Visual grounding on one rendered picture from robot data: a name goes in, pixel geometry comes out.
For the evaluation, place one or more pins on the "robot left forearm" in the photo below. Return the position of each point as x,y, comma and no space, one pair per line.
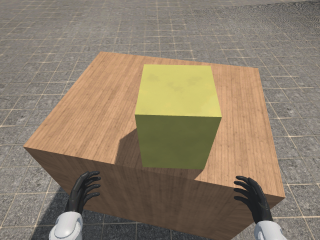
68,226

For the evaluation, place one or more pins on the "pedestal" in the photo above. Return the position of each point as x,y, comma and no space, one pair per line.
93,128

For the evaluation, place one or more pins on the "robot right forearm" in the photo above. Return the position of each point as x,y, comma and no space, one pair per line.
268,230

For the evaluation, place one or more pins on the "right robot hand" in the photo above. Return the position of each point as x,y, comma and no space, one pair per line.
256,202

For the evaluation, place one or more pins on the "carton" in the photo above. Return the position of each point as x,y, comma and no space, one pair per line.
177,116

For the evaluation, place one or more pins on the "left robot hand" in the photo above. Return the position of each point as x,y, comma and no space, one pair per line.
78,196

